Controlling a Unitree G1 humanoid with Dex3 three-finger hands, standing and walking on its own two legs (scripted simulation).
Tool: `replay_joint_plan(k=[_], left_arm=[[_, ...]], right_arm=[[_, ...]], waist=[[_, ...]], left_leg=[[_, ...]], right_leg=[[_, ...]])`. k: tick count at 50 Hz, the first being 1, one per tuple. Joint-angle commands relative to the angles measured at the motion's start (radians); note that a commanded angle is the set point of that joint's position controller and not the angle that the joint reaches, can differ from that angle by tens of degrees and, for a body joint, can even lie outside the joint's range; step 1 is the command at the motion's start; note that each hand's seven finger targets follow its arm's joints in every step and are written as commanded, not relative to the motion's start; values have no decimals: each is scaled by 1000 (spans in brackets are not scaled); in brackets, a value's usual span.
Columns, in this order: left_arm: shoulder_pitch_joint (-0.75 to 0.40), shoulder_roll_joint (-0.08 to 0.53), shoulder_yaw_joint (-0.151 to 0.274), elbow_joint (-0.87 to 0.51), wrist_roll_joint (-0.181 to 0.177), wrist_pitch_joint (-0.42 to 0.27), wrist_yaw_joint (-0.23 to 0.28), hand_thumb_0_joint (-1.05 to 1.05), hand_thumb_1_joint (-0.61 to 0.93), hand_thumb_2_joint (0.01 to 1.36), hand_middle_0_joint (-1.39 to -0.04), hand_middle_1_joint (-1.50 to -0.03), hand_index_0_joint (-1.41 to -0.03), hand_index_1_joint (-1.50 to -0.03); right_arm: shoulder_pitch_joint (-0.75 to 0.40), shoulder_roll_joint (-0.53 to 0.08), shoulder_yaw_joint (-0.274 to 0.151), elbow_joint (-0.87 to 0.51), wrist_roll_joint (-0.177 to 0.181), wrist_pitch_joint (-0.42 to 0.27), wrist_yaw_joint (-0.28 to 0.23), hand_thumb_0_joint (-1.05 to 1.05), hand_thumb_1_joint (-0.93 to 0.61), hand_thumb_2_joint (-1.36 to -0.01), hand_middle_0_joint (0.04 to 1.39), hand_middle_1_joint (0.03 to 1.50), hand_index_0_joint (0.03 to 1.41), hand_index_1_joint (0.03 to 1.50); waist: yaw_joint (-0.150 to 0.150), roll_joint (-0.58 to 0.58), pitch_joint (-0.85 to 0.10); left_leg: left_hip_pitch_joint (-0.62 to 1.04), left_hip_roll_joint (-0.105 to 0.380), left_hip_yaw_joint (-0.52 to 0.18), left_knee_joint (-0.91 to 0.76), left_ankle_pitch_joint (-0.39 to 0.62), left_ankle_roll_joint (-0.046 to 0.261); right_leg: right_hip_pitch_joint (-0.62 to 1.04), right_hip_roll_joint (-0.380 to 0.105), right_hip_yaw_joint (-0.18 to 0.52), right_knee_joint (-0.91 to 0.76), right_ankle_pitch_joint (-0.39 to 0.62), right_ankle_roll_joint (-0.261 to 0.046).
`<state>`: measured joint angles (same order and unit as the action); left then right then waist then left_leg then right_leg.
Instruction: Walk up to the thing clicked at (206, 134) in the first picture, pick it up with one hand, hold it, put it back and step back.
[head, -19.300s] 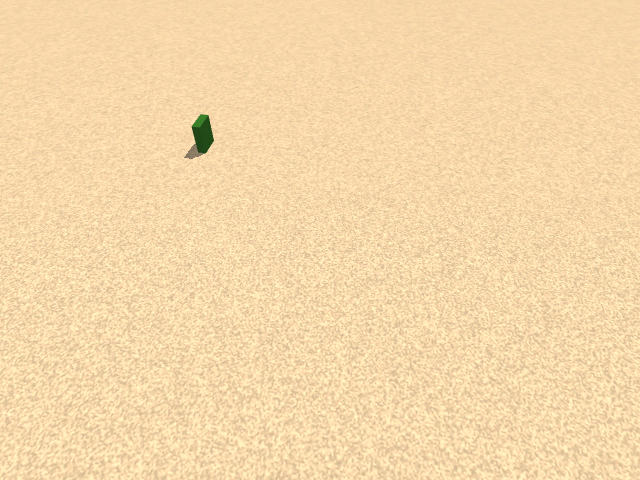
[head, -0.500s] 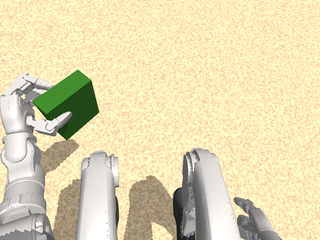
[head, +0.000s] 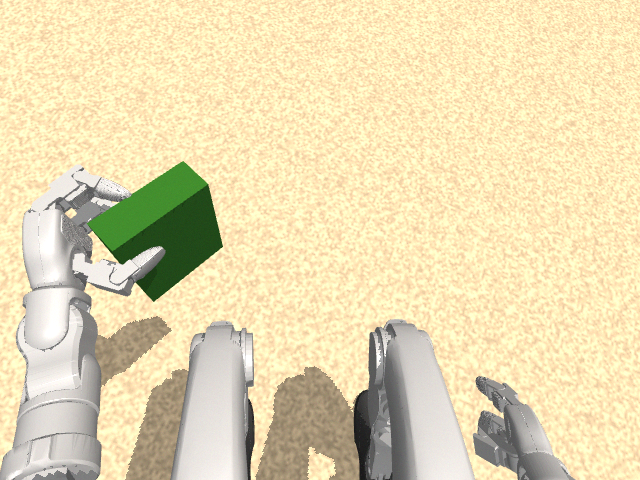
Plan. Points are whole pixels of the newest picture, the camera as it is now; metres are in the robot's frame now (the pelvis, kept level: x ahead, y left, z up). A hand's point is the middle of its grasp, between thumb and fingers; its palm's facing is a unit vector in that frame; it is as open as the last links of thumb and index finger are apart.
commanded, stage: lift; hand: left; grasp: from the side
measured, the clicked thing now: (167, 237) +0.40 +0.19 -0.05
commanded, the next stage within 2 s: hold in 1.46 s
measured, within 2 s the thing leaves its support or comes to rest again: neither
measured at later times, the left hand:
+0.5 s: hand (19, 134) +0.39 +0.22 +0.18, palm faces +0.22 -0.97 -0.04, open 9.2 cm
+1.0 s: hand out of the picture +0.39 +0.21 +0.27, palm faces +0.20 -0.98 -0.03, open 9.2 cm
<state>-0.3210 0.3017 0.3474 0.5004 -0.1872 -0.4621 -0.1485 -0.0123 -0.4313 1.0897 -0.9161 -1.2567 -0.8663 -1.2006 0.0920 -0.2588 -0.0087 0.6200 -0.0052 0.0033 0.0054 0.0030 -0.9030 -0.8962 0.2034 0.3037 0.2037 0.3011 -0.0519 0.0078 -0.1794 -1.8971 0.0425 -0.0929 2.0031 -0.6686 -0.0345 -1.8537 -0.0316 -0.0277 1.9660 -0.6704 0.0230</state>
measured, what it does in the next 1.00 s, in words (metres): rises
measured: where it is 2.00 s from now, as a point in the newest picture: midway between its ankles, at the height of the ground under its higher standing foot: (305, 469)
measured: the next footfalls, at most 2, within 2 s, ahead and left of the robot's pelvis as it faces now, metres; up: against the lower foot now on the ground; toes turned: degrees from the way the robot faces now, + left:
none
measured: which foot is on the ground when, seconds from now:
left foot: down 0.00-1.00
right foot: down 0.00-1.00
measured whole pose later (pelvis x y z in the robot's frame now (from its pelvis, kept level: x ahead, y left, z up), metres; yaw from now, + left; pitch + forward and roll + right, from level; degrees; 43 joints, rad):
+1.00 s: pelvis +0.06 +0.01 +0.23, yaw +2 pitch +14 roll -2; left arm -0.12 0.21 0.17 0.39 -0.16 -0.35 -0.01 -0.01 -0.45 1.10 -0.93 -1.27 -0.88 -1.21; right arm 0.23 -0.21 0.01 0.65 0.01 -0.03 -0.04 0.01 -0.90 -0.90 0.20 0.30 0.20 0.30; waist -0.03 0.01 -0.10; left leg -0.88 0.05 -0.03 1.14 -0.50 -0.02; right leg -0.84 -0.03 -0.04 1.09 -0.49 0.03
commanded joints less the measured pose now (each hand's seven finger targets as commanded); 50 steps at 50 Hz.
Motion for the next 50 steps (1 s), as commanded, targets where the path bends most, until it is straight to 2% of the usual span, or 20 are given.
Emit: replay_joint_plan(k=[1,5,8,10,14,18,20,21,25,26,28,34,35,37,38,40,42,47,48,50], left_arm=[[-219,199,46,-374,-31,-43,42,0,155,1275,-1233,-1438,-1272,-1421],[-132,136,-1,-356,-29,6,73,0,152,1269,-1222,-1430,-1261,-1413],[-134,178,8,-485,-17,22,98,0,141,1267,-1227,-1433,-1266,-1415],[-118,156,-27,-549,-19,36,108,0,133,1256,-1210,-1422,-1250,-1403],[-1,92,-41,-423,-31,77,128,0,122,1284,-1241,-1455,-1278,-1439],[-65,147,-39,-543,-9,63,139,0,92,1279,-1257,-1461,-1296,-1445],[-10,79,-85,-443,-10,75,136,0,101,1299,-1257,-1464,-1293,-1452],[-33,100,-51,-453,-16,67,139,0,115,1304,-1270,-1471,-1305,-1460],[-13,78,-80,-362,-3,57,125,0,93,1281,-1263,-1461,-1299,-1447],[-75,123,-62,-451,1,42,124,0,75,1279,-1263,-1452,-1297,-1441],[-58,81,-104,-425,3,40,115,0,103,1268,-1258,-1438,-1290,-1427],[-70,83,-96,-419,-2,29,119,0,73,1271,-1281,-1446,-1308,-1442],[-11,51,-109,-333,0,40,118,0,76,1267,-1273,-1434,-1299,-1431],[-71,62,-104,-382,0,28,122,0,92,1274,-1275,-1435,-1299,-1433],[-59,33,-134,-359,3,29,120,0,74,1273,-1281,-1442,-1305,-1440],[-78,79,-96,-390,5,22,127,0,43,1262,-1279,-1440,-1304,-1438],[-79,47,-127,-402,5,18,126,0,64,1269,-1263,-1432,-1287,-1430],[-91,51,-120,-405,2,20,132,0,66,1269,-1262,-1431,-1284,-1430],[-45,15,-140,-339,3,28,132,0,54,1271,-1269,-1437,-1291,-1438],[-108,72,-97,-418,5,14,140,0,47,1256,-1259,-1423,-1280,-1424]], right_arm=[[80,-163,-68,-100,13,-33,-25,0,-896,-893,201,300,201,300],[74,-161,-67,-105,25,-39,-34,0,-896,-893,201,299,201,299],[86,-152,-69,-111,30,-41,-43,0,-897,-893,201,300,201,300],[90,-141,-63,-112,33,-44,-47,0,-897,-893,201,300,201,300],[86,-122,-53,-103,38,-59,-60,0,-898,-893,201,300,201,300],[115,-113,-50,-97,32,-70,-65,0,-894,-891,201,300,201,300],[115,-104,-44,-90,31,-73,-68,0,-891,-892,201,300,201,300],[116,-104,-47,-87,31,-78,-67,0,-886,-891,201,300,201,300],[119,-111,-47,-86,27,-83,-59,0,-893,-892,201,300,201,300],[114,-111,-47,-94,25,-82,-57,0,-886,-891,201,300,201,300],[120,-105,-42,-92,24,-82,-53,0,-889,-892,201,300,200,300],[128,-103,-40,-85,18,-84,-49,0,-897,-893,201,300,200,300],[131,-101,-38,-83,19,-83,-49,0,-899,-894,201,300,200,300],[131,-103,-39,-83,16,-84,-48,0,-896,-894,201,300,200,300],[130,-99,-36,-86,16,-83,-48,0,-901,-895,201,300,200,300],[129,-102,-40,-86,15,-81,-48,0,-901,-895,200,300,200,300],[132,-97,-35,-88,12,-77,-47,0,-900,-895,200,300,200,300],[130,-90,-33,-85,12,-75,-55,0,-900,-895,200,300,200,300],[132,-90,-30,-81,11,-76,-53,0,-903,-896,200,300,200,300],[133,-88,-34,-80,10,-72,-57,0,-904,-896,200,300,200,300]], waist=[[21,112,-624],[15,105,-564],[32,110,-607],[26,131,-592],[0,35,-468],[16,82,-492],[-7,53,-415],[8,41,-403],[13,67,-361],[26,107,-360],[21,109,-349],[24,89,-323],[16,52,-293],[19,77,-299],[13,67,-280],[28,76,-282],[28,82,-290],[24,57,-260],[20,38,-237],[32,56,-258]], left_leg=[[533,-27,39,-348,124,50],[630,-20,15,-437,140,44],[711,-22,22,-492,172,45],[776,-23,18,-546,158,41],[757,-27,30,-597,198,51],[881,-28,40,-668,285,49],[900,-25,39,-698,300,49],[896,-26,40,-714,303,50],[999,-21,37,-797,315,43],[1025,-22,38,-822,305,39],[1083,-17,30,-863,321,32],[1147,-23,45,-930,341,34],[1147,-19,40,-944,347,35],[1172,-20,46,-964,347,34],[1174,-18,43,-976,347,34],[1201,-21,47,-1002,339,33],[1234,-19,44,-1025,361,28],[1261,-25,61,-1055,378,34],[1266,-20,55,-1067,378,32],[1279,-24,61,-1077,379,33]], right_leg=[[399,28,-7,-341,154,-56],[429,27,-20,-397,172,-56],[538,26,-13,-465,203,-52],[564,27,-14,-508,193,-51],[683,33,-12,-607,243,-39],[799,32,-2,-674,328,-41],[817,33,-5,-710,348,-37],[842,34,-3,-728,348,-38],[883,31,-13,-787,351,-41],[888,33,-13,-801,336,-44],[903,34,-21,-825,343,-46],[1014,32,-20,-909,374,-40],[1019,37,-27,-917,381,-40],[1039,34,-24,-938,385,-39],[1043,36,-29,-943,383,-39],[1071,35,-27,-968,374,-38],[1084,37,-33,-976,388,-41],[1161,35,-21,-1034,421,-33],[1155,39,-28,-1037,416,-35],[1189,35,-22,-1054,420,-33]])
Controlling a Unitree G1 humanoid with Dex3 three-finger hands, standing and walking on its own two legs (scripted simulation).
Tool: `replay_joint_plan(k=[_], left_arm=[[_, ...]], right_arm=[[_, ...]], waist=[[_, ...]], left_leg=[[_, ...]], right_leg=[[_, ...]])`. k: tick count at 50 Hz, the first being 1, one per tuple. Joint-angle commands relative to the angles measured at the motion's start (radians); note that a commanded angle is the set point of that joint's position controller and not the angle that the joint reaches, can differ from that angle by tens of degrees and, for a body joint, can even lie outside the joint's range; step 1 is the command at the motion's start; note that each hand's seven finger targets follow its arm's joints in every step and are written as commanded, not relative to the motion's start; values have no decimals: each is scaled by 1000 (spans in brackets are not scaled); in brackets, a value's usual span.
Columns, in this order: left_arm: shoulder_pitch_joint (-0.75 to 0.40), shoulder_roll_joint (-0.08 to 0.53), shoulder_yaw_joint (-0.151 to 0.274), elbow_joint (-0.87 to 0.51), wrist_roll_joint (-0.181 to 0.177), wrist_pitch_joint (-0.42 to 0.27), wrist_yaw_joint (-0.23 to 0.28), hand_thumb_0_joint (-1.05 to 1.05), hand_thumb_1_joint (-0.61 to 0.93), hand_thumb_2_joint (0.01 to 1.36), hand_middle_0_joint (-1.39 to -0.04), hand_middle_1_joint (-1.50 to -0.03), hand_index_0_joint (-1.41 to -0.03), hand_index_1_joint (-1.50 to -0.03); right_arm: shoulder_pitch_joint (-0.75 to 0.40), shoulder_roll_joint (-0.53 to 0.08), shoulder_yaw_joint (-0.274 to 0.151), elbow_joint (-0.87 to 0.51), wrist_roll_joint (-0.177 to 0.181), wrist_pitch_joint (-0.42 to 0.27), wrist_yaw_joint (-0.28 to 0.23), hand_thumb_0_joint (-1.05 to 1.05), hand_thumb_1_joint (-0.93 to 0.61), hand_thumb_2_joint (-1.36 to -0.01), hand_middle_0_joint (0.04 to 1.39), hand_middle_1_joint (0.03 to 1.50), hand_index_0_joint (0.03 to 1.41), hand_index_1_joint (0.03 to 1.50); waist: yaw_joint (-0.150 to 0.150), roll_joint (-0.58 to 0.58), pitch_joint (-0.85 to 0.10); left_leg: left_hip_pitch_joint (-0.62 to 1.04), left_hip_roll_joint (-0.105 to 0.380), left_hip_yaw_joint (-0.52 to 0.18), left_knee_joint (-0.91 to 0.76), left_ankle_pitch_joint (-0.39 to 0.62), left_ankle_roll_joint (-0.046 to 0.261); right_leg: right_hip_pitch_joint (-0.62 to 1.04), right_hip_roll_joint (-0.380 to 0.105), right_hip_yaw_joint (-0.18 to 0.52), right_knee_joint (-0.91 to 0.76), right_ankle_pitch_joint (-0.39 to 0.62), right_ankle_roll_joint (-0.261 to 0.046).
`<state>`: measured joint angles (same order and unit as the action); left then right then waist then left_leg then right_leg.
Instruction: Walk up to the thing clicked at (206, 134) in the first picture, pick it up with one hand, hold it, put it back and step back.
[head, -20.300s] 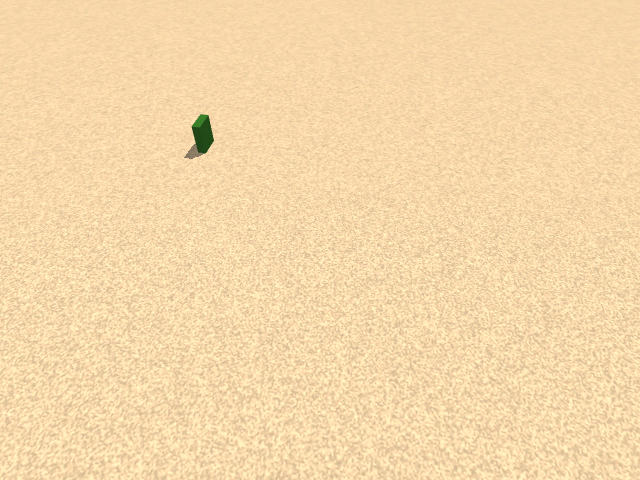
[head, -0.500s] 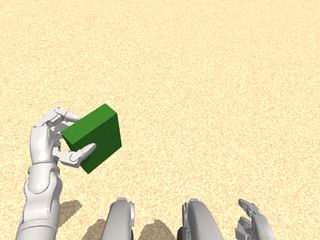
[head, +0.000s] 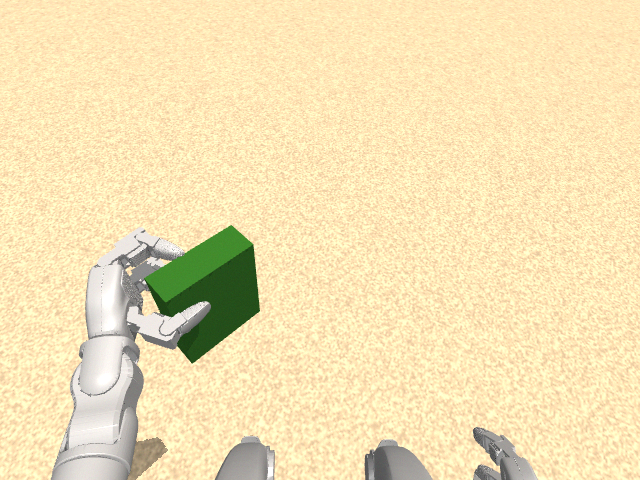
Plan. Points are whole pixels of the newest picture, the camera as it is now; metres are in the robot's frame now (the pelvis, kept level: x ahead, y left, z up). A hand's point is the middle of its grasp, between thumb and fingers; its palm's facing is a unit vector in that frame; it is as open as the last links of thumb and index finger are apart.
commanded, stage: lift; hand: left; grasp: from the side
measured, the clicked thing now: (210, 297) +0.35 +0.15 -0.01
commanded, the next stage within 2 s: hold in 0.46 s
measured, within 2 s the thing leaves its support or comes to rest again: neither
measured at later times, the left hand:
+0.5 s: hand (170, 268) +0.35 +0.18 +0.07, palm faces +0.16 -0.99 -0.02, open 9.2 cm
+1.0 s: hand (168, 259) +0.35 +0.17 +0.09, palm faces +0.16 -0.99 -0.02, open 9.2 cm
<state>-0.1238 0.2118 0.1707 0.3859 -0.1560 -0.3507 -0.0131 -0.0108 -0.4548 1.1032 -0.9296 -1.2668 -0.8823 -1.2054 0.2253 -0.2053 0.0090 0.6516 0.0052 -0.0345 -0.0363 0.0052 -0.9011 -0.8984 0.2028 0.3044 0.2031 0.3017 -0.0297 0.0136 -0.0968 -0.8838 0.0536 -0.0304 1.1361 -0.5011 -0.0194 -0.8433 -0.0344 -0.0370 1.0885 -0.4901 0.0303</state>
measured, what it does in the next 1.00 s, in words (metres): stands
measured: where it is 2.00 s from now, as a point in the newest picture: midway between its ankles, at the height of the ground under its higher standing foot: outside the picture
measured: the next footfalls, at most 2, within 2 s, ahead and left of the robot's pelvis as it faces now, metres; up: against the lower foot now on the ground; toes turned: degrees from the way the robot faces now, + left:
none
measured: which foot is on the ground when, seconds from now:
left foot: down 0.00-1.00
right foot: down 0.00-1.00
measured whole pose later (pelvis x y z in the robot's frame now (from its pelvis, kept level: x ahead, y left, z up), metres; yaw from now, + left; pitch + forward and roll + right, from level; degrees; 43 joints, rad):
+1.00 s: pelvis +0.01 -0.01 +0.04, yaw +0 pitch +7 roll -1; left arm -0.12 0.19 0.17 0.42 -0.15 -0.35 -0.01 -0.01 -0.45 1.10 -0.93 -1.28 -0.88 -1.22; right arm 0.23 -0.21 -0.01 0.67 0.00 0.00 -0.04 0.01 -0.91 -0.90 0.20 0.30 0.20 0.30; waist -0.03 0.01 -0.04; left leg -0.59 0.06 -0.02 0.89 -0.43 -0.03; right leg -0.56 -0.03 -0.04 0.86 -0.42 0.02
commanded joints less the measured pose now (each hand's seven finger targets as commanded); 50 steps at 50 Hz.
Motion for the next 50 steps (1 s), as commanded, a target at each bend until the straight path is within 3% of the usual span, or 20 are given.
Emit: replay_joint_plan(k=[1,2,3,4,6,8,10,17,18,20,27,30,33,34,38,40,45,46,48,50], left_arm=[[-251,125,55,-227,-21,-88,3,0,34,1269,-1259,-1435,-1281,-1436],[-235,75,14,-195,-23,-83,-3,0,48,1272,-1254,-1432,-1277,-1432],[-321,127,46,-305,-28,-98,1,0,55,1274,-1257,-1433,-1278,-1435],[-283,130,61,-244,-24,-94,2,0,46,1278,-1254,-1437,-1276,-1439],[-288,157,72,-286,-21,-96,4,0,34,1255,-1234,-1411,-1257,-1412],[-250,87,32,-235,-31,-89,-4,0,57,1277,-1240,-1426,-1263,-1427],[-290,125,64,-250,-26,-95,6,0,65,1288,-1247,-1439,-1270,-1440],[-272,105,42,-237,-26,-93,-2,0,36,1282,-1249,-1438,-1271,-1440],[-300,131,60,-275,-24,-99,2,0,45,1282,-1244,-1435,-1265,-1437],[-289,113,38,-250,-19,-91,0,0,48,1280,-1242,-1435,-1264,-1436],[-287,120,54,-250,-23,-98,-2,0,52,1287,-1245,-1436,-1266,-1440],[-279,103,54,-220,-31,-93,-4,0,97,1219,-1238,-1414,-1263,-1410],[-291,96,40,-215,-28,-97,-3,0,84,1236,-1262,-1442,-1287,-1438],[-310,132,68,-261,-29,-106,-2,0,59,1222,-1267,-1435,-1291,-1432],[-254,95,46,-196,-23,-97,1,0,70,1239,-1259,-1441,-1282,-1438],[-313,114,55,-261,-30,-103,1,0,76,1230,-1252,-1431,-1276,-1428],[-275,95,43,-207,-31,-93,-5,0,86,1252,-1266,-1453,-1290,-1450],[-324,134,63,-274,-27,-98,1,0,76,1244,-1257,-1445,-1281,-1442],[-277,97,37,-220,-26,-88,-3,0,68,1244,-1263,-1448,-1289,-1444],[-304,109,51,-237,-27,-91,0,0,62,1244,-1255,-1445,-1279,-1443]], right_arm=[[-4,-138,-51,-112,-1,-34,-15,0,-903,-896,200,300,200,300],[0,-138,-48,-114,-2,-34,-13,0,-903,-896,200,300,200,300],[-7,-143,-52,-113,-2,-36,-13,0,-902,-896,200,300,200,300],[-1,-138,-52,-110,-2,-32,-15,0,-904,-897,200,300,200,300],[4,-138,-53,-109,-2,-25,-18,0,-903,-897,200,300,200,300],[0,-129,-47,-109,-5,-27,-15,0,-899,-896,200,300,200,300],[3,-135,-53,-99,-5,-26,-14,0,-898,-896,200,300,200,300],[-3,-136,-55,-108,-5,-17,-13,0,-902,-897,200,300,200,300],[7,-136,-58,-99,-7,-17,-13,0,-900,-897,200,300,200,300],[2,-135,-57,-102,-5,-12,-15,0,-901,-897,200,300,200,300],[4,-136,-58,-100,-7,-7,-14,0,-902,-898,200,300,200,300],[-3,-140,-58,-104,-6,-10,-11,0,-907,-897,200,300,200,300],[-12,-139,-56,-109,-5,-10,-11,0,-912,-898,200,300,200,300],[-13,-143,-60,-109,-6,-12,-10,0,-912,-898,200,300,200,300],[-19,-139,-57,-118,-4,-6,-9,0,-911,-899,200,300,200,300],[-3,-140,-58,-102,-5,-5,-11,0,-910,-899,200,300,200,300],[-7,-137,-57,-101,-4,-5,-11,0,-912,-900,200,300,200,300],[-11,-141,-59,-103,-2,-6,-13,0,-911,-900,200,300,200,300],[-15,-136,-56,-106,-2,-5,-11,0,-908,-899,200,300,200,300],[-24,-138,-58,-108,-2,-4,-10,0,-909,-900,200,300,200,300]], waist=[[3,27,-314],[-8,20,-310],[4,69,-319],[4,37,-320],[13,43,-338],[0,17,-289],[7,47,-292],[-1,21,-273],[4,40,-293],[-1,30,-284],[-1,24,-285],[2,26,-261],[-3,12,-248],[8,39,-260],[1,-3,-223],[-1,26,-274],[-4,-4,-236],[6,16,-242],[-1,14,-220],[3,13,-211]], left_leg=[[267,-33,0,-221,202,18],[276,-31,-3,-227,216,16],[298,-33,0,-235,216,13],[300,-32,-1,-237,228,15],[308,-37,11,-240,259,17],[304,-36,9,-254,256,18],[327,-34,9,-268,252,14],[347,-37,18,-291,287,17],[352,-38,20,-291,293,16],[369,-37,24,-297,300,16],[389,-40,31,-316,315,15],[398,-37,25,-330,309,13],[402,-38,23,-339,299,14],[411,-39,25,-342,306,12],[405,-42,30,-354,290,15],[438,-39,30,-354,316,12],[430,-39,32,-360,327,17],[437,-41,37,-364,328,16],[439,-41,35,-375,314,14],[440,-40,34,-381,303,13]], right_leg=[[180,40,-15,-187,231,-39],[182,42,-17,-187,243,-41],[178,40,-14,-193,244,-42],[201,40,-15,-200,252,-39],[248,38,-9,-215,288,-37],[246,43,-14,-225,285,-37],[246,42,-14,-230,278,-39],[307,42,-10,-260,323,-34],[316,40,-8,-261,330,-34],[316,39,-6,-276,338,-33],[365,37,-2,-297,358,-29],[352,43,-8,-300,342,-34],[359,41,-8,-311,334,-32],[369,41,-6,-309,337,-33],[377,41,-4,-330,331,-28],[398,40,-3,-326,352,-30],[409,39,-5,-342,371,-25],[411,37,-1,-348,375,-25],[407,40,-5,-354,353,-28],[403,41,-6,-359,340,-28]])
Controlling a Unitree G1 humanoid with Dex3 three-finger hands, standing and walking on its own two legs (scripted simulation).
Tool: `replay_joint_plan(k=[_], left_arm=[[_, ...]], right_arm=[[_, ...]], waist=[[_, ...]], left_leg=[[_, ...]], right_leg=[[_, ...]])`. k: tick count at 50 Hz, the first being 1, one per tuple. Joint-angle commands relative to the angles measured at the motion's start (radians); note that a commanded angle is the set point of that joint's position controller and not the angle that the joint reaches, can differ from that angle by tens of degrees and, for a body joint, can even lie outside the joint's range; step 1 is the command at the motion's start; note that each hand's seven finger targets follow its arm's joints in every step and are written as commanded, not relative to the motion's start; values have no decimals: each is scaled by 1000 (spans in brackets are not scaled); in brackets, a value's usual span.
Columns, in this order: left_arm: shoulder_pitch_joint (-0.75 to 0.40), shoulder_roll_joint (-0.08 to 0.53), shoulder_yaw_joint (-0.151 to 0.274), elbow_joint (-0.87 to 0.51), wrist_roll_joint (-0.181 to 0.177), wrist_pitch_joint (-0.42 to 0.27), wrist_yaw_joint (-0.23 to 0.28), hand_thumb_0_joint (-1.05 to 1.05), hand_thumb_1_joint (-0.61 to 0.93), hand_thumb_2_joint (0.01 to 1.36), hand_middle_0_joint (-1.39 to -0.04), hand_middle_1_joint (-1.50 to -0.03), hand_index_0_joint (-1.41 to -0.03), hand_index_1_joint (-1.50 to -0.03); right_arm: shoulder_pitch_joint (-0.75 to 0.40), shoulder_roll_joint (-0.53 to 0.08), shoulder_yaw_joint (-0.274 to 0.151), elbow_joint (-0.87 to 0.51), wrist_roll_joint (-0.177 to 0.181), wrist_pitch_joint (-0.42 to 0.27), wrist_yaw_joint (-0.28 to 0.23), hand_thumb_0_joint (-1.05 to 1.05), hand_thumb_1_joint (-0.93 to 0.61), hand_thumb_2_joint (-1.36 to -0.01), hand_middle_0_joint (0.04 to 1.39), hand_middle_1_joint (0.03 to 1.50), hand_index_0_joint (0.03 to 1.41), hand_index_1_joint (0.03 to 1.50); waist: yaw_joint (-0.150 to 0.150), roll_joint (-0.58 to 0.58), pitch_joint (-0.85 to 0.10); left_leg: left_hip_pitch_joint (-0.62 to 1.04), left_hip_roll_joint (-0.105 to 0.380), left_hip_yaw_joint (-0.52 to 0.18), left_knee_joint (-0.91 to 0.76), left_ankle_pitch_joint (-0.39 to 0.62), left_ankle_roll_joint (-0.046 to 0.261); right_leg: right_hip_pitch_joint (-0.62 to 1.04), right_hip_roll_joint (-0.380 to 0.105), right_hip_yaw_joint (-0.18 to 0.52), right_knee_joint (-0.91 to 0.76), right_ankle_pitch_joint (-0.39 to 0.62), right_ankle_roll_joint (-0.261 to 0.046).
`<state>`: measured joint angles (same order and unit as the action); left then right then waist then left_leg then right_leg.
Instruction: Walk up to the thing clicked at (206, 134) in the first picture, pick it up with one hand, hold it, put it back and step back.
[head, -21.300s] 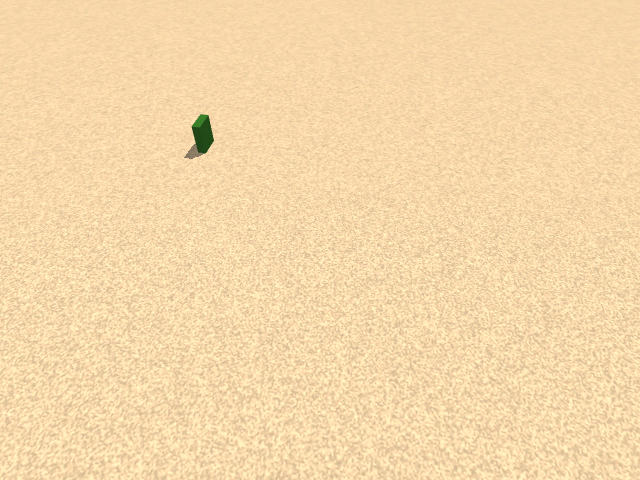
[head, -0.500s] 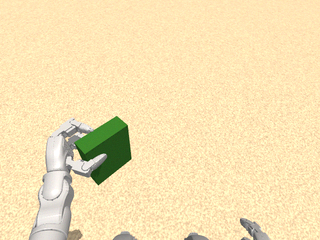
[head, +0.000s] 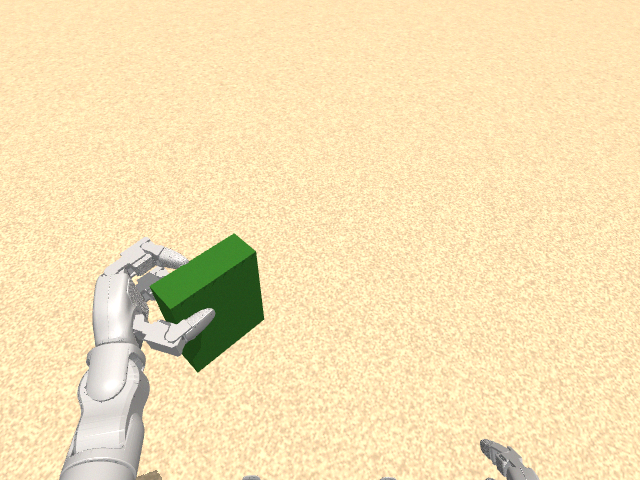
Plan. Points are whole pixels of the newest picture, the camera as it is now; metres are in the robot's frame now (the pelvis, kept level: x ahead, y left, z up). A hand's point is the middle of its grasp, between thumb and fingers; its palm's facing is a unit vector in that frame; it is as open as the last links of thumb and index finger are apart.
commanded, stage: hold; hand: left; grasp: from the side
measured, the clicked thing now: (215, 305) +0.34 +0.14 +0.01
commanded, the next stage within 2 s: none
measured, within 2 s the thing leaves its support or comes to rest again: neither
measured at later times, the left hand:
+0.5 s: hand (168, 299) +0.32 +0.18 +0.06, palm faces +0.16 -0.99 -0.02, open 9.2 cm
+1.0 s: hand (164, 301) +0.32 +0.19 +0.06, palm faces +0.17 -0.99 -0.02, open 9.2 cm
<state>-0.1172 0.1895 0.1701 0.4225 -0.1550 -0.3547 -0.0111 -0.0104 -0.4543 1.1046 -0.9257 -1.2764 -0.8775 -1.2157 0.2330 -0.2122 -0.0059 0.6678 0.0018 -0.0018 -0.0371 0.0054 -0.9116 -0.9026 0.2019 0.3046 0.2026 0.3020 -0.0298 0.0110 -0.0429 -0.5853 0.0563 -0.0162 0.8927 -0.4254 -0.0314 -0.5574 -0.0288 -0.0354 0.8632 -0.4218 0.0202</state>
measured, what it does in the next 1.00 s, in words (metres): stands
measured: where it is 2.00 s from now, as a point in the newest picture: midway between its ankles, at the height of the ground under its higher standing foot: outside the picture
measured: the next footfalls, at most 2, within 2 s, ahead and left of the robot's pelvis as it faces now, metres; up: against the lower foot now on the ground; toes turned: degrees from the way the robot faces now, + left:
none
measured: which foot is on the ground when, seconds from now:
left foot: down 0.00-1.00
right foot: down 0.00-1.00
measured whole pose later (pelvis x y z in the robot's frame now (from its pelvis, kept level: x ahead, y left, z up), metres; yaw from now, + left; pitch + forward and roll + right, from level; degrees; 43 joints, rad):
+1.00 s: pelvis -0.01 +0.00 +0.01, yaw +0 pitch +4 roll -1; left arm -0.12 0.19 0.17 0.44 -0.15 -0.36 -0.01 -0.01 -0.45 1.11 -0.92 -1.29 -0.87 -1.23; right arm 0.23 -0.21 -0.01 0.68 0.00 -0.02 -0.03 0.01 -0.91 -0.90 0.20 0.30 0.20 0.30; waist -0.03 0.01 -0.02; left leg -0.52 0.05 -0.01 0.83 -0.38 -0.03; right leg -0.49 -0.03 -0.03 0.80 -0.38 0.03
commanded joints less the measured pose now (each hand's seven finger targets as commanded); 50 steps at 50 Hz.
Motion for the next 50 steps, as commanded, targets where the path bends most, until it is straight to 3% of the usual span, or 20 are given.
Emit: replay_joint_plan(k=[1,2,4,7,10,12,14,16,17,23,26,30,33,34,36,38,40,44,46,50], left_arm=[[-315,141,59,-285,-30,-89,-1,0,74,1245,-1256,-1443,-1279,-1440],[-304,159,71,-291,-25,-88,1,0,79,1238,-1257,-1438,-1281,-1435],[-285,117,40,-263,-27,-80,-5,0,57,1242,-1250,-1442,-1275,-1439],[-326,152,53,-306,-22,-83,1,0,47,1259,-1258,-1457,-1281,-1456],[-291,113,42,-261,-30,-75,-2,0,45,1251,-1249,-1446,-1273,-1445],[-313,144,62,-283,-22,-83,5,0,58,1253,-1244,-1444,-1267,-1443],[-308,113,39,-233,-21,-78,1,0,70,1247,-1256,-1446,-1281,-1443],[-333,142,57,-288,-22,-96,0,0,62,1249,-1252,-1444,-1275,-1443],[-294,115,43,-218,-21,-85,-3,0,69,1254,-1250,-1448,-1275,-1445],[-345,126,32,-287,-26,-98,-9,0,87,1277,-1270,-1476,-1298,-1471],[-341,156,65,-287,-30,-96,-3,0,87,1275,-1271,-1469,-1295,-1467],[-268,90,31,-187,-30,-81,-7,0,65,1270,-1254,-1455,-1278,-1455],[-357,153,51,-312,-18,-101,-3,0,66,1262,-1244,-1448,-1269,-1446],[-302,142,55,-250,-15,-95,-4,0,49,1247,-1242,-1436,-1266,-1435],[-347,105,21,-317,-26,-99,-5,0,82,1254,-1233,-1433,-1258,-1430],[-264,96,35,-202,-28,-84,-2,0,74,1270,-1249,-1456,-1274,-1453],[-367,146,48,-316,-19,-103,3,0,61,1257,-1240,-1440,-1262,-1440],[-288,107,43,-240,-22,-94,0,0,64,1276,-1262,-1467,-1286,-1465],[-347,137,55,-285,-20,-102,1,0,51,1276,-1254,-1464,-1279,-1462],[-287,126,48,-223,-20,-95,-6,0,58,1273,-1249,-1464,-1277,-1460]], right_arm=[[-25,-133,-45,-121,2,-38,-9,0,-906,-899,200,300,200,300],[-33,-134,-44,-123,5,-38,-10,0,-908,-900,200,300,200,300],[-31,-128,-40,-127,1,-37,-9,0,-908,-900,200,300,200,300],[-31,-135,-45,-124,4,-39,-11,0,-909,-901,200,300,200,300],[-36,-130,-41,-126,4,-42,-10,0,-904,-900,200,300,200,300],[-26,-130,-43,-114,1,-39,-12,0,-908,-901,200,300,200,300],[-36,-132,-42,-117,1,-44,-8,0,-907,-900,200,300,200,300],[-29,-130,-45,-111,-1,-45,-8,0,-905,-900,200,300,200,300],[-30,-133,-43,-111,-1,-44,-8,0,-902,-899,200,300,200,300],[-36,-134,-44,-115,1,-53,-2,0,-902,-899,200,300,200,300],[-37,-139,-45,-116,5,-56,-3,0,-906,-901,200,300,200,300],[-36,-124,-39,-108,3,-55,-2,0,-905,-902,200,300,200,300],[-37,-133,-48,-115,1,-57,-3,0,-905,-901,200,300,200,300],[-34,-131,-45,-112,1,-54,-3,0,-909,-902,200,300,200,300],[-32,-133,-47,-117,2,-61,-1,0,-900,-900,200,300,200,300],[-35,-134,-45,-107,3,-61,-2,0,-901,-900,200,300,200,300],[-31,-126,-44,-105,0,-63,-4,0,-907,-902,200,300,200,300],[-51,-128,-45,-110,4,-64,-5,0,-904,-901,200,300,200,300],[-50,-133,-48,-113,3,-63,-3,0,-901,-901,200,300,200,300],[-42,-134,-47,-108,3,-63,-1,0,-900,-900,200,300,200,300]], waist=[[8,17,-293],[16,20,-263],[3,15,-276],[8,30,-280],[7,7,-255],[10,25,-270],[-2,2,-228],[7,38,-268],[1,13,-256],[4,42,-264],[12,24,-262],[1,-28,-205],[13,37,-271],[11,23,-261],[4,44,-273],[3,-17,-222],[7,24,-275],[11,-3,-212],[9,29,-232],[11,25,-220]], left_leg=[[150,-44,20,-140,231,26],[146,-45,21,-152,217,25],[157,-44,22,-148,231,26],[180,-44,22,-158,256,25],[178,-41,22,-168,250,25],[178,-43,22,-165,251,24],[163,-40,20,-177,216,26],[181,-43,22,-171,227,23],[181,-40,19,-176,223,24],[193,-41,17,-185,202,20],[190,-41,17,-190,208,22],[147,-40,17,-184,193,27],[183,-47,27,-186,203,25],[188,-46,25,-187,207,25],[209,-40,19,-194,214,18],[175,-41,18,-185,216,26],[193,-45,24,-180,234,26],[175,-43,23,-198,185,26],[181,-44,23,-201,167,24],[174,-44,22,-202,165,23]], right_leg=[[136,33,-7,-135,276,-18],[132,33,-8,-142,259,-19],[136,35,-7,-145,277,-17],[153,32,-6,-146,299,-18],[149,36,-10,-155,290,-18],[149,33,-9,-154,291,-19],[134,36,-12,-161,257,-20],[146,33,-9,-158,265,-21],[142,36,-10,-159,260,-21],[140,34,-13,-164,236,-23],[162,35,-13,-171,243,-21],[135,35,-16,-179,234,-17],[160,28,-5,-180,246,-20],[157,30,-7,-177,246,-18],[151,35,-15,-171,248,-24],[144,34,-13,-179,254,-17],[174,28,-7,-178,278,-16],[144,30,-12,-189,228,-17],[140,30,-11,-191,208,-20],[140,33,-13,-190,202,-21]])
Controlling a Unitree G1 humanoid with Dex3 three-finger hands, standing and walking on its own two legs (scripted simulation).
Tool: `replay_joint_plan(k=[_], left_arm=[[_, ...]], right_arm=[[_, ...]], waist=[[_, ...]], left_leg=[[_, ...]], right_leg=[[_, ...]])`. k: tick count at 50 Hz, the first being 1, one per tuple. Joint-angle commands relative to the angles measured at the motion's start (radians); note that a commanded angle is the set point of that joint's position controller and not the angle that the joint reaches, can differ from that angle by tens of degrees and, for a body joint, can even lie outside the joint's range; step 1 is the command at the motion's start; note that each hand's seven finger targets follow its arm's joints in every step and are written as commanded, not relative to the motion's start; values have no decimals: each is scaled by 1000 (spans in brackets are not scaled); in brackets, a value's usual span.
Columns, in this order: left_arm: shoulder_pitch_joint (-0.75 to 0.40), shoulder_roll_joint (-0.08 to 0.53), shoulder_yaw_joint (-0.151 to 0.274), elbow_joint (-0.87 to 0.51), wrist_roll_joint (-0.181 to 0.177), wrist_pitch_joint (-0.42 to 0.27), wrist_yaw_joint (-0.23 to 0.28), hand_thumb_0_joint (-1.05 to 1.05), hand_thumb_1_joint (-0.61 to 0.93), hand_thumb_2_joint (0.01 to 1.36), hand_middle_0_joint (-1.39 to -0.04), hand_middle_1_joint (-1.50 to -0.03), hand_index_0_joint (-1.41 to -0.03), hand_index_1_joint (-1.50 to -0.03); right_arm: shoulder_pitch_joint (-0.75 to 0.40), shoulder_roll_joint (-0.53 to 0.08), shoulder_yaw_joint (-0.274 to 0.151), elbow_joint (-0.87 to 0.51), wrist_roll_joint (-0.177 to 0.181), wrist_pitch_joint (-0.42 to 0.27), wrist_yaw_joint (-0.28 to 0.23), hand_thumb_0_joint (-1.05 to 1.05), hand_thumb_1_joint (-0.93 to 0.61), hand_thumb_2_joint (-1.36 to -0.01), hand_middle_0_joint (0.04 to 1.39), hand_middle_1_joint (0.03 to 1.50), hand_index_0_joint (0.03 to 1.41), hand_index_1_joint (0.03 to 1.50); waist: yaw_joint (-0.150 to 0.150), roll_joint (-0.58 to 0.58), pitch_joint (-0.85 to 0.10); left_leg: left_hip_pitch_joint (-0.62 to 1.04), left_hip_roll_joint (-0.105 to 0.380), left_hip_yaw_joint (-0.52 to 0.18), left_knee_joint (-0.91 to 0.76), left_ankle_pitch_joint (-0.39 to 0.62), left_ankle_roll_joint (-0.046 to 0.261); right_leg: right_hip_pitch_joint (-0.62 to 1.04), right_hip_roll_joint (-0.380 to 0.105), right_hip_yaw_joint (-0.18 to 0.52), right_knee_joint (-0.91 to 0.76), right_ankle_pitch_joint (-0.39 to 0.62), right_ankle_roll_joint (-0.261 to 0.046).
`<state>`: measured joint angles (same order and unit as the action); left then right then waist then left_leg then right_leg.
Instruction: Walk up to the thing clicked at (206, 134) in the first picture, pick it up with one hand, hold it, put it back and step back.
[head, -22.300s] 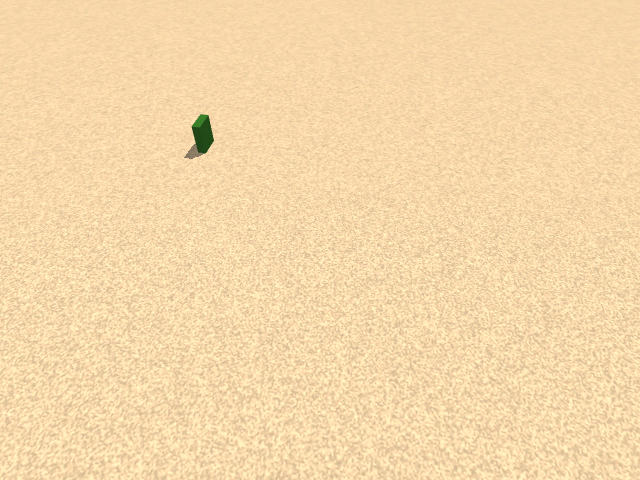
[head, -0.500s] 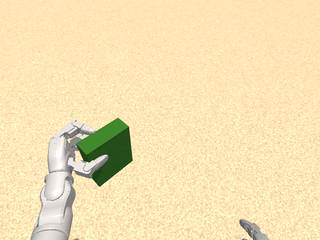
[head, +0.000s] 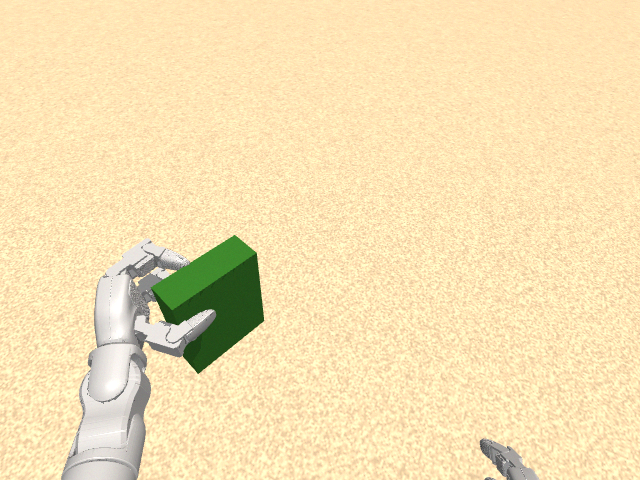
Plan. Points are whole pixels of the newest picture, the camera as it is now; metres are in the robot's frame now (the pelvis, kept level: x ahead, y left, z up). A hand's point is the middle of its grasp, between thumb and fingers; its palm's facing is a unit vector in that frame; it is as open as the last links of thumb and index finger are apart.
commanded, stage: hold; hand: left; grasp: from the side
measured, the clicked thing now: (215, 306) +0.34 +0.14 +0.01
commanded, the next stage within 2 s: crouch in 1.16 s
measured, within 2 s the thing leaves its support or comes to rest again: neither
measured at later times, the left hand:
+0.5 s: hand (176, 297) +0.33 +0.18 +0.06, palm faces +0.16 -0.99 -0.01, open 9.2 cm
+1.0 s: hand (177, 300) +0.32 +0.18 +0.06, palm faces +0.16 -0.99 -0.02, open 9.2 cm
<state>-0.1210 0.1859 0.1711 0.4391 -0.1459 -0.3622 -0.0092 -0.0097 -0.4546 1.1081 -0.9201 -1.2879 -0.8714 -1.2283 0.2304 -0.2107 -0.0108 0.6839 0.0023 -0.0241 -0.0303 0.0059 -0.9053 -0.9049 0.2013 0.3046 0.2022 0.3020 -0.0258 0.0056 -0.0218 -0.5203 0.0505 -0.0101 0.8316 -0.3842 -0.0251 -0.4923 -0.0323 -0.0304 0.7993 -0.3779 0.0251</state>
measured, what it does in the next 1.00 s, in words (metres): stands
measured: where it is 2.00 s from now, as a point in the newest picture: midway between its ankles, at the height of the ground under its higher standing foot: outside the picture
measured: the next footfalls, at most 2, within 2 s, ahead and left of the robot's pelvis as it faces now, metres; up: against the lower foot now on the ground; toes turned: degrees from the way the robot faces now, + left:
none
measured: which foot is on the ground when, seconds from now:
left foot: down 0.00-1.00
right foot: down 0.00-1.00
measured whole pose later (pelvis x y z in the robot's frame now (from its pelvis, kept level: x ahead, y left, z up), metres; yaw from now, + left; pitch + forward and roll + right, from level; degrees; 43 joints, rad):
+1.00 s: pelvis +0.00 +0.00 +0.00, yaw +0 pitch +4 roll -1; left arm -0.09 0.18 0.16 0.41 -0.15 -0.36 -0.01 -0.01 -0.46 1.11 -0.92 -1.29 -0.87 -1.24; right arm 0.23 -0.21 -0.01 0.68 0.00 -0.04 -0.03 0.01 -0.91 -0.91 0.20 0.30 0.20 0.30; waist -0.02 0.01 -0.03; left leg -0.52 0.05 -0.01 0.84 -0.39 -0.03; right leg -0.49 -0.03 -0.03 0.80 -0.38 0.02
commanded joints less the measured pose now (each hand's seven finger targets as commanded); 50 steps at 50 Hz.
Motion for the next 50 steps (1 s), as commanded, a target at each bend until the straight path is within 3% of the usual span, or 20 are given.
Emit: replay_joint_plan(k=[1,2,3,5,7,8,11,13,17,21,24,25,28,31,34,36,39,44,49,50], left_arm=[[-245,104,40,-207,-34,-85,-10,0,60,1282,-1254,-1472,-1282,-1468],[-342,121,28,-331,-35,-98,-9,0,86,1278,-1243,-1457,-1270,-1454],[-353,152,51,-331,-33,-103,-7,0,56,1268,-1239,-1445,-1262,-1446],[-316,131,35,-319,-33,-95,-8,0,59,1258,-1239,-1442,-1263,-1441],[-258,134,60,-256,-37,-92,-4,0,11,1265,-1248,-1457,-1272,-1458],[-287,117,35,-293,-38,-93,-4,0,17,1265,-1245,-1455,-1268,-1455],[-310,138,44,-312,-29,-93,-3,0,29,1256,-1220,-1437,-1244,-1436],[-288,120,41,-268,-29,-86,-5,0,26,1270,-1236,-1447,-1259,-1448],[-329,113,22,-297,-29,-92,-9,0,53,1278,-1237,-1452,-1260,-1453],[-315,117,32,-326,-29,-93,-4,0,38,1269,-1235,-1447,-1258,-1448],[-273,125,49,-272,-28,-87,1,0,64,1267,-1225,-1437,-1249,-1437],[-301,132,53,-317,-28,-95,5,0,61,1268,-1222,-1437,-1244,-1437],[-277,118,39,-290,-24,-89,2,0,62,1285,-1234,-1457,-1259,-1456],[-318,152,74,-313,-32,-98,2,0,60,1294,-1247,-1468,-1270,-1468],[-289,116,32,-274,-28,-96,-10,0,54,1294,-1236,-1464,-1261,-1464],[-293,126,47,-313,-37,-98,-12,0,64,1281,-1223,-1443,-1245,-1445],[-302,115,24,-332,-41,-96,-21,0,42,1274,-1230,-1454,-1254,-1454],[-256,118,39,-290,-34,-82,-7,0,48,1258,-1209,-1429,-1232,-1429],[-319,126,39,-326,-28,-89,-3,0,60,1264,-1221,-1439,-1245,-1438],[-314,144,60,-320,-25,-89,-1,0,59,1270,-1221,-1446,-1246,-1444]], right_arm=[[-37,-135,-42,-124,2,-42,-7,0,-901,-901,200,300,200,300],[-43,-137,-45,-135,3,-46,-7,0,-899,-900,200,300,200,300],[-38,-136,-44,-129,3,-46,-7,0,-905,-903,200,300,200,300],[-42,-133,-42,-133,4,-50,-7,0,-907,-903,200,300,200,300],[-43,-131,-41,-125,6,-50,-7,0,-911,-904,200,300,200,300],[-42,-133,-41,-126,5,-51,-6,0,-907,-903,200,300,200,300],[-20,-136,-46,-116,2,-51,-8,0,-906,-903,200,300,200,300],[-35,-135,-45,-118,2,-51,-7,0,-901,-902,200,300,200,300],[-37,-133,-43,-125,2,-53,-6,0,-902,-902,200,300,200,300],[-48,-133,-45,-140,4,-53,-2,0,-905,-903,200,300,200,300],[-46,-139,-49,-129,4,-52,5,0,-900,-902,200,300,200,300],[-43,-132,-46,-139,5,-52,3,0,-902,-903,200,300,200,300],[-33,-135,-46,-129,2,-52,3,0,-903,-902,200,300,200,300],[-38,-128,-42,-132,3,-50,0,0,-905,-903,200,300,200,300],[-32,-133,-44,-124,1,-50,-2,0,-902,-903,200,300,200,300],[-42,-136,-46,-133,5,-51,-6,0,-903,-904,200,300,200,300],[-53,-131,-40,-138,6,-56,-2,0,-908,-903,200,300,200,300],[-31,-135,-46,-123,3,-54,-3,0,-904,-903,200,300,200,300],[-42,-132,-44,-132,2,-53,-4,0,-900,-902,200,300,200,300],[-51,-127,-41,-135,2,-55,-4,0,-900,-902,200,300,200,300]], waist=[[2,5,-245],[4,35,-273],[4,48,-291],[8,32,-284],[13,15,-243],[5,25,-248],[4,41,-304],[1,27,-244],[1,36,-265],[16,47,-279],[16,32,-231],[18,36,-286],[5,38,-257],[13,21,-277],[-7,25,-255],[6,18,-287],[1,32,-264],[7,18,-264],[2,30,-267],[12,47,-262]], left_leg=[[112,-35,13,-137,146,19],[128,-35,15,-139,157,16],[138,-37,13,-136,158,16],[134,-37,11,-141,153,16],[111,-37,13,-139,137,18],[120,-36,14,-140,146,17],[148,-35,12,-124,215,16],[123,-32,9,-129,190,16],[132,-34,10,-129,185,15],[134,-35,10,-142,150,12],[97,-30,2,-144,130,11],[120,-33,7,-132,173,13],[121,-30,7,-130,184,13],[107,-36,11,-117,181,19],[122,-34,14,-121,174,19],[127,-39,16,-123,162,19],[122,-40,16,-127,162,18],[121,-35,12,-123,188,18],[128,-34,11,-127,178,18],[117,-39,19,-125,166,18]], right_leg=[[81,36,-19,-121,181,-23],[82,37,-18,-119,194,-27],[98,35,-18,-117,190,-26],[103,36,-19,-122,184,-26],[88,36,-19,-126,169,-24],[86,37,-18,-124,179,-25],[106,37,-18,-106,245,-26],[76,39,-22,-111,220,-26],[82,36,-20,-111,215,-27],[93,37,-25,-117,175,-31],[72,42,-29,-111,155,-32],[97,38,-25,-108,198,-29],[79,40,-24,-102,210,-28],[102,34,-18,-109,215,-22],[70,36,-15,-109,210,-23],[93,33,-15,-121,199,-22],[88,33,-15,-122,200,-24],[91,37,-21,-113,220,-25],[89,36,-19,-112,211,-25],[88,32,-14,-119,202,-25]])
